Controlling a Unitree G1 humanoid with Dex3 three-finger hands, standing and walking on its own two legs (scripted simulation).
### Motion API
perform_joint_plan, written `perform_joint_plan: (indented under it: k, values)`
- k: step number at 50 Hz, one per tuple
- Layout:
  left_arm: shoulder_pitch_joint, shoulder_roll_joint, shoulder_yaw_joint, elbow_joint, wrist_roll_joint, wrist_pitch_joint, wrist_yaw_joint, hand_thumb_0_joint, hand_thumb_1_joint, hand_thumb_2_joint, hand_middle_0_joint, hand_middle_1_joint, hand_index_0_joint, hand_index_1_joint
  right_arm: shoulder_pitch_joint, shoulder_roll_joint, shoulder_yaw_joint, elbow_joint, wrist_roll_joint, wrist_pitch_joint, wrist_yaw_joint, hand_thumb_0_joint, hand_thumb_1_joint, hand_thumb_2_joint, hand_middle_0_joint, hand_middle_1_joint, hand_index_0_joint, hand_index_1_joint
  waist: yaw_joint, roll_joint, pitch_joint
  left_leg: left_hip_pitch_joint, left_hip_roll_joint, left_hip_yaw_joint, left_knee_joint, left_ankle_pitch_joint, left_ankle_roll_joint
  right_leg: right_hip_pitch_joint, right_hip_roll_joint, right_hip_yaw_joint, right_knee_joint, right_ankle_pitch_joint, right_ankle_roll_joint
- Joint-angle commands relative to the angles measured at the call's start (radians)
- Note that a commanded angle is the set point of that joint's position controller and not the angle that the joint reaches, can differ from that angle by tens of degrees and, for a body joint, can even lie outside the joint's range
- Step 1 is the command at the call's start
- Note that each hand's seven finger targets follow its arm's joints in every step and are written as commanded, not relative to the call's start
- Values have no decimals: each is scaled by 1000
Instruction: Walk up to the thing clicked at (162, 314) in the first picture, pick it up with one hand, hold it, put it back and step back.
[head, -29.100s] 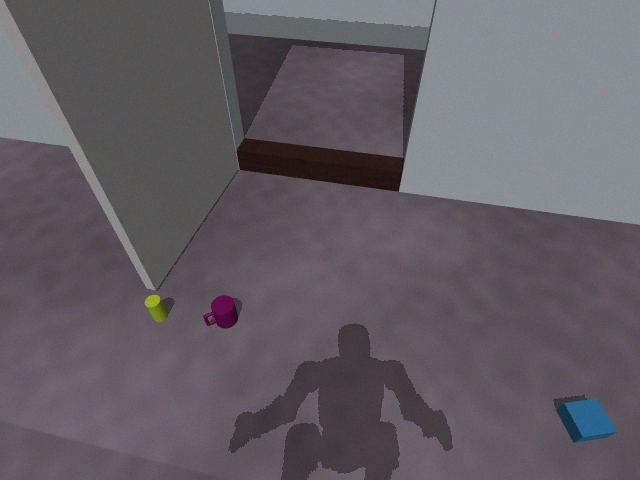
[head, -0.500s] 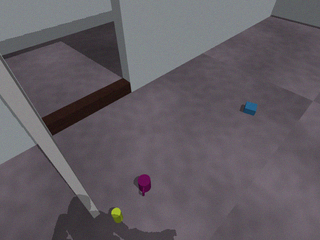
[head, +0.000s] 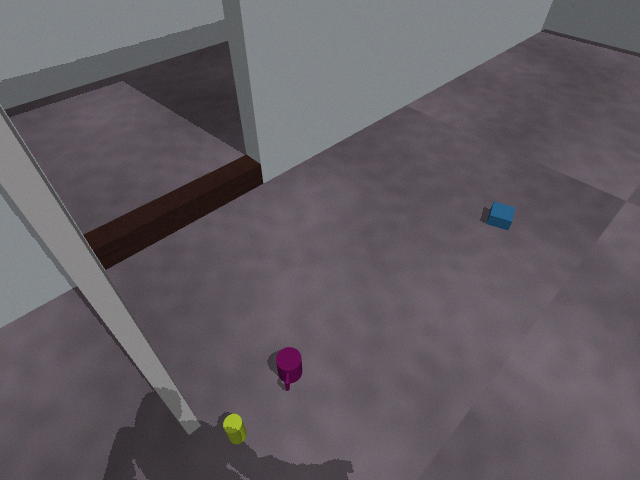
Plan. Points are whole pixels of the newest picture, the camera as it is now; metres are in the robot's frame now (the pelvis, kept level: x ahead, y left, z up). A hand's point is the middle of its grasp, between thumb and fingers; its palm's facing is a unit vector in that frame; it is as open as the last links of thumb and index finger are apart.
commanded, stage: stand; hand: left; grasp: from above
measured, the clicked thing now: (235, 429) +0.44 +0.25 -0.73
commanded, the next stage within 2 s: rise first in 0.40 s
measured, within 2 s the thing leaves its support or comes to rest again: neither
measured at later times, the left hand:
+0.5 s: hand out of the picture +0.07 +0.25 -0.16, palm faces -0.05 -0.94 -0.35, open 7.4 cm
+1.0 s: hand out of the picture +0.14 +0.26 -0.20, palm faces -0.10 -0.91 -0.40, open 13.0 cm
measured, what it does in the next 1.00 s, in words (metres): stands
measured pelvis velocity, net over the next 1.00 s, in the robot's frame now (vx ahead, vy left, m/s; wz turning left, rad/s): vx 0.00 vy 0.01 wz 0.01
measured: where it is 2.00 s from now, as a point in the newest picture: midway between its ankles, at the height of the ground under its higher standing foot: outside the picture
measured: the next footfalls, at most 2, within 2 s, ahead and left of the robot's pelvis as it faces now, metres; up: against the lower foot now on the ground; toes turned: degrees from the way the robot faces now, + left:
none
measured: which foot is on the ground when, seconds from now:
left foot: down 0.00-1.00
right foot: down 0.00-1.00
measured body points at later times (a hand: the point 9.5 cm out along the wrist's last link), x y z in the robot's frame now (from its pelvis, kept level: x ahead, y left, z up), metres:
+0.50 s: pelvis +0.00 +0.00 +0.00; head +0.01 +0.00 +0.45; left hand +0.08 +0.30 -0.13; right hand +0.07 -0.30 -0.13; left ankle +0.00 +0.13 -0.75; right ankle +0.00 -0.13 -0.75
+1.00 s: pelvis +0.00 +0.01 -0.05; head +0.06 +0.02 +0.40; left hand +0.14 +0.31 -0.17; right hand +0.13 -0.25 -0.15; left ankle +0.00 +0.13 -0.75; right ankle +0.00 -0.13 -0.75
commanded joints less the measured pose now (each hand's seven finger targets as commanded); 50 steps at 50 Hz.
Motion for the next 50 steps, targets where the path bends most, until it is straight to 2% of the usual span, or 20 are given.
perform_joint_plan:
  k: [1, 7, 12, 18, 24, 25, 26, 27, 28, 29, 30, 31, 33, 34, 36, 39, 42, 44, 46, 50]
  values:
    - [-34, 217, 47, -60, 0, -27, 16, 0, 900, 900, -200, -300, -200, -301, -38, -216, -36, -59, 5, -18, -18, 0, -900, -900, 200, 300, 200, 300, 3, -6, -60, 31, 114, -89, -35, 111, 34, -31, -115, 76, -49, 138, -38]
    - [-28, 216, 47, -54, 0, -24, 15, 0, 900, 900, -200, -300, -200, -301, -32, -213, -34, -56, 5, -16, -16, 0, -900, -900, 200, 300, 200, 300, 3, -5, -23, 1, 110, -95, -51, 44, 31, -49, -109, 75, -62, 58, -36]
    - [-29, 220, 48, -62, 0, -29, 15, 0, 900, 900, -200, -300, -200, -301, -35, -215, -34, -61, 5, -19, -17, 0, -900, -900, 200, 300, 200, 300, 4, 1, -83, 35, 117, -89, -28, 127, 37, -15, -121, 80, -45, 160, -37]
    - [-32, 220, 47, -64, -1, -27, 17, 0, 900, 900, -200, -300, -200, -301, -30, -215, -34, -59, 5, -20, -19, 0, -900, -900, 200, 300, 200, 300, 1, -2, -79, 39, 117, -87, -29, 155, 30, -16, -118, 71, -38, 176, -37]
    - [-29, 220, 45, -60, 1, -25, 17, 0, 900, 900, -200, -300, -200, -301, -35, -214, -34, -57, 4, -15, -18, 0, -900, -900, 200, 300, 200, 300, 2, -13, -41, 22, 115, -92, -44, 82, 32, -49, -115, 76, -58, 94, -37]
    - [-32, 216, 45, -62, 3, -26, 17, 0, 834, 919, -184, -380, -184, -381, -32, -219, -35, -60, 3, -16, -18, 0, -960, -934, 202, 307, 203, 307, 1, -1, -53, 20, 114, -89, -40, 94, 35, -39, -115, 74, -57, 118, -34]
    - [-383, 47, 53, -413, -49, -125, 32, 0, 754, 951, -221, -460, -190, -461, -25, -49, 13, -352, 72, -75, -36, 0, -990, -923, 199, 300, 199, 300, -105, 30, -17, -134, -24, 35, 44, -41, 25, -225, 8, -28, 19, 27, -21]
    - [-494, 94, 66, -343, -47, -117, 37, 0, 674, 941, -240, -540, -201, -541, 14, -69, 11, -297, 76, -77, -46, 0, -953, -916, 198, 300, 199, 300, -73, -28, -30, -129, -24, 31, 53, -67, 30, -177, 8, -41, 16, -25, -17]
    - [-319, 180, 129, -166, -24, -76, 45, 0, 594, 930, -215, -617, -185, -621, 48, -105, -3, -283, 71, -69, -53, 0, -942, -915, 198, 300, 199, 300, -58, -34, -18, -156, -31, 32, 68, -95, 30, -197, 15, -48, 23, -66, -24]
    - [-231, 175, 137, -92, -14, -57, 31, 0, 514, 880, -217, -682, -206, -692, 52, -103, -18, -309, 72, -61, -52, 0, -920, -908, 198, 300, 199, 300, -26, -34, -10, -194, -25, 34, 95, -77, 28, -211, 19, -58, 54, -74, -29]
    - [-298, 195, 138, -114, 10, -56, 20, 0, 434, 882, -184, -762, -188, -772, 70, -107, -34, -327, 59, -63, -57, 0, -925, -908, 199, 300, 199, 300, -31, -39, -75, -203, -27, 32, 134, -55, 31, -229, 18, -51, 86, -52, -31]
    - [-324, 267, 183, -156, 33, -65, 15, 0, 354, 881, -182, -823, -188, -817, 86, -107, -49, -337, 57, -70, -65, 0, -907, -903, 199, 300, 199, 300, -16, -5, -172, -188, -27, 25, 160, -10, 27, -211, 13, -49, 125, 2, -30]
    - [-176, 234, 201, -67, 97, -44, -14, 0, 194, 848, -164, -929, -194, -897, 121, -98, -70, -373, 37, -78, -56, 0, -923, -905, 199, 300, 200, 300, -8, -14, -255, -246, -35, 15, 249, 56, 25, -221, 11, -51, 211, 71, -31]
    - [-117, 211, 202, -61, 123, -33, -24, 0, 114, 863, -146, -981, -178, -948, 133, -91, -78, -392, 31, -79, -49, 0, -931, -907, 199, 300, 200, 300, 19, -18, -284, -269, -40, 14, 272, 82, 24, -214, 11, -53, 237, 89, -33]
    - [-103, 219, 223, -162, 146, -12, -23, 0, -46, 882, -120, -1024, -149, -993, 121, -85, -88, -445, 31, -79, -48, 0, -898, -899, 200, 300, 200, 300, 46, 54, -338, -255, -48, 18, 281, 112, 13, -213, 14, -49, 261, 105, -37]
    - [-99, 143, 178, -202, 162, 61, -6, 0, -286, 891, -114, -1055, -138, -1029, 90, -75, -78, -504, 39, -78, -44, 0, -894, -898, 200, 300, 200, 300, 19, 47, -253, -308, -36, 2, 291, 54, 6, -304, 24, -64, 270, 26, -38]
    - [-144, 157, 184, -289, 174, 109, 10, 0, -464, 920, -110, -1058, -119, -1048, 71, -69, -81, -560, 41, -89, -39, 0, -890, -899, 200, 300, 200, 300, 4, -7, -227, -376, -24, -7, 333, -26, 12, -377, 30, -72, 304, -59, -34]
    - [-135, 128, 165, -342, 177, 123, 9, 0, -493, 929, -101, -1060, -108, -1053, 81, -66, -80, -577, 40, -104, -37, 0, -882, -897, 200, 300, 200, 300, -9, 6, -220, -402, -16, -15, 359, -74, 10, -434, 34, -76, 347, -105, -35]
    - [-129, 160, 197, -417, 182, 120, 12, 0, -502, 940, -91, -1054, -95, -1050, 97, -66, -87, -597, 38, -117, -38, 0, -872, -895, 200, 300, 200, 300, -5, -1, -260, -431, -16, -16, 408, -68, 12, -459, 32, -73, 389, -103, -31]
    - [-77, 162, 206, -556, 214, 107, 17, 0, -543, 966, -75, -1079, -76, -1078, 108, -47, -88, -621, 31, -147, -45, 0, -881, -898, 200, 300, 200, 300, -12, 44, -342, -457, -10, -20, 502, -33, 12, -530, 27, -64, 487, -71, -32]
